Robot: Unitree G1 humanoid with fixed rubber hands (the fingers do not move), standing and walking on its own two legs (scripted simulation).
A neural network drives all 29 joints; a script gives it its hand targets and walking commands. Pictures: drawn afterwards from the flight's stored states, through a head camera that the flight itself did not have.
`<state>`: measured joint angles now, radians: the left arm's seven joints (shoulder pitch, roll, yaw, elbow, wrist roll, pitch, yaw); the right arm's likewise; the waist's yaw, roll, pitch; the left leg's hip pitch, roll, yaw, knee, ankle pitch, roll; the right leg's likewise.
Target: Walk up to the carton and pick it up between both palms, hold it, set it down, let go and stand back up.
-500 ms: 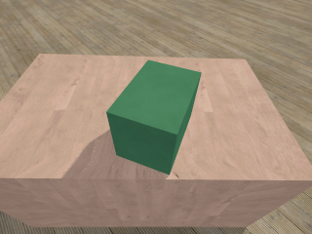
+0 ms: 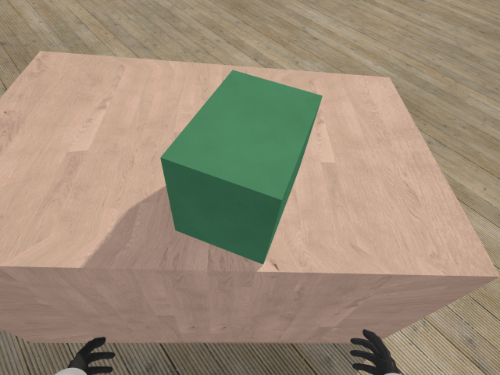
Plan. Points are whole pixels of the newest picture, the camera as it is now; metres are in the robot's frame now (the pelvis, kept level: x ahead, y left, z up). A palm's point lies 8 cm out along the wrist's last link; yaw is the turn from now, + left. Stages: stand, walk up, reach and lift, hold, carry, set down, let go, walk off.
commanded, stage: reach and lift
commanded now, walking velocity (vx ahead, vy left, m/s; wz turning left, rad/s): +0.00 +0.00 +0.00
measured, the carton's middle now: (247, 164) +0.52 +0.02 +0.00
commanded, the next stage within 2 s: none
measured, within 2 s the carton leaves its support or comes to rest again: neither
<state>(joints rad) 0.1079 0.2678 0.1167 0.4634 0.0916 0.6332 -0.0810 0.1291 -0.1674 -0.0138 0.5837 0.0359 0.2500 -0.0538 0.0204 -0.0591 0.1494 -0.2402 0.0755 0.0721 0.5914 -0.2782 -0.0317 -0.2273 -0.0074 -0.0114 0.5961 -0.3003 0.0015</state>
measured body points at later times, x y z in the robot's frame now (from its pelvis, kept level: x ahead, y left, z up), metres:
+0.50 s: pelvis +0.04 +0.03 +0.02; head +0.06 +0.05 +0.46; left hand +0.21 +0.29 -0.08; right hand +0.19 -0.19 -0.07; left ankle +0.03 +0.14 -0.73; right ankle +0.02 -0.12 -0.73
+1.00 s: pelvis +0.03 +0.03 +0.01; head +0.04 +0.05 +0.46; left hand +0.21 +0.31 -0.04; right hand +0.17 -0.15 -0.04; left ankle +0.03 +0.14 -0.73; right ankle +0.02 -0.12 -0.73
